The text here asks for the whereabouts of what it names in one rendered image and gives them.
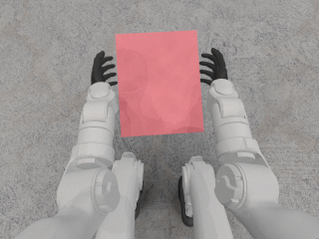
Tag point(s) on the right robot thigh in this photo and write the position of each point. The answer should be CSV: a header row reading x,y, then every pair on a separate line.
x,y
209,216

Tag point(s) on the left robot thigh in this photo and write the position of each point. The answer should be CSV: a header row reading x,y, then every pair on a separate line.
x,y
120,223

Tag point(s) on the carton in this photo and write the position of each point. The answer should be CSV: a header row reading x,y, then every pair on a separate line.
x,y
159,83

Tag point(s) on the left robot upper arm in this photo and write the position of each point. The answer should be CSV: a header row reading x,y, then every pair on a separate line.
x,y
84,198

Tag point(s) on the right robot forearm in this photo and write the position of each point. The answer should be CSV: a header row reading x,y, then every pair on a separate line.
x,y
234,142

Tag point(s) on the left robot forearm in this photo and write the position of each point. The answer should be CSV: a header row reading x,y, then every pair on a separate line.
x,y
94,148

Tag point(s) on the robot right hand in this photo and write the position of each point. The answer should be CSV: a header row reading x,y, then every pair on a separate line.
x,y
219,67

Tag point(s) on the robot left hand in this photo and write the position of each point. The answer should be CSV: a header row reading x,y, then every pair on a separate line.
x,y
97,75

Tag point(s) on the right robot upper arm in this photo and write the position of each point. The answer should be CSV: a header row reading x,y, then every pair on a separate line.
x,y
250,192

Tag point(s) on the robot thigh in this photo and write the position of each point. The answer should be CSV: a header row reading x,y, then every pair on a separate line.
x,y
120,223
209,216

